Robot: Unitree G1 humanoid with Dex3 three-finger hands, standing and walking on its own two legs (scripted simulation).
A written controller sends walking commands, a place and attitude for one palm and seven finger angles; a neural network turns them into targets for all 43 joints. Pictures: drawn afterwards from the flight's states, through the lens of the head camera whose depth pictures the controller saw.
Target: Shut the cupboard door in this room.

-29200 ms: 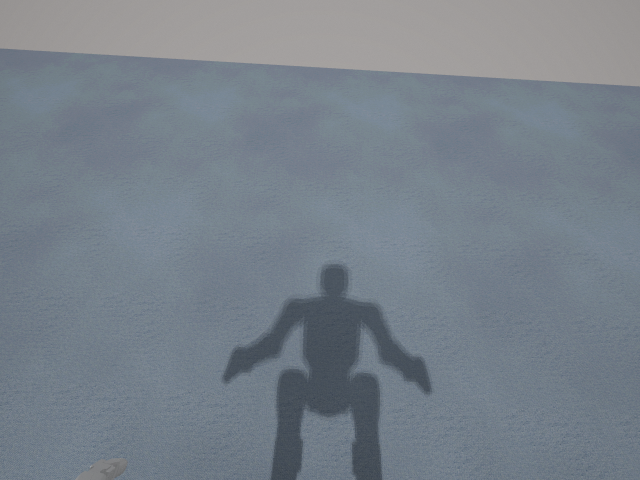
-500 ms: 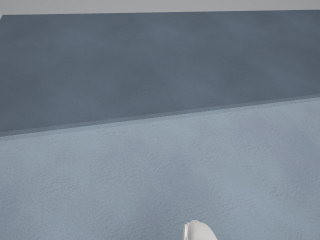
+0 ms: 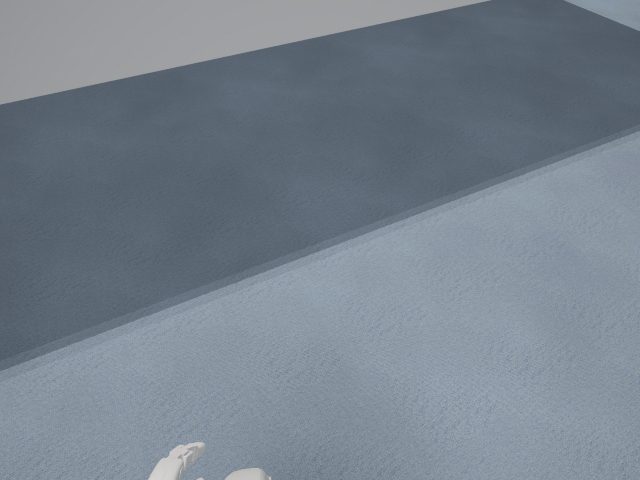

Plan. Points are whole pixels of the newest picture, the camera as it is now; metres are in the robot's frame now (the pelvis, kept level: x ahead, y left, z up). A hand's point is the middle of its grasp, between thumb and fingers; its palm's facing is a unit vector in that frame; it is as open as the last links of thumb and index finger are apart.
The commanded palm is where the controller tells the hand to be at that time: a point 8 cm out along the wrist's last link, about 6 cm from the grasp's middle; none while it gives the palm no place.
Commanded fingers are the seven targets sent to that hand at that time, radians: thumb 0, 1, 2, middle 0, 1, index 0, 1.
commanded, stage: turn to face it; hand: left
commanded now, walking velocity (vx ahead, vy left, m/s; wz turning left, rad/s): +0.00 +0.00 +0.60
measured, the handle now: out of the picture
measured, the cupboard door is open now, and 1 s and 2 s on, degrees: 89 89 89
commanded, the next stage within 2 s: none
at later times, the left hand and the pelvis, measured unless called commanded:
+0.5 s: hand out of the picture -0.01 +0.28 -0.17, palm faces +0.31 -0.91 -0.26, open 7.4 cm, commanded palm none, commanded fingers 0.00 0.90 0.90 -0.20 -0.30 -0.20 -0.30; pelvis -0.01 +0.04 +0.01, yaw +16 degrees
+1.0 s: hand out of the picture -0.05 +0.16 -0.13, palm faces +0.56 -0.78 -0.29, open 7.4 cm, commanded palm none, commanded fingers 0.00 0.90 0.90 -0.20 -0.30 -0.20 -0.30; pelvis -0.01 -0.05 +0.01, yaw +36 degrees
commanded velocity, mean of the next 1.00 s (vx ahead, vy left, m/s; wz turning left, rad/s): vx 0.00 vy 0.00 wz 0.60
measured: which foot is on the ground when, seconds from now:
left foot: up 0.00-0.16, down 0.18-0.78, up 0.80-1.00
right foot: down 0.00-0.18, up 0.20-0.78, down 0.80-1.00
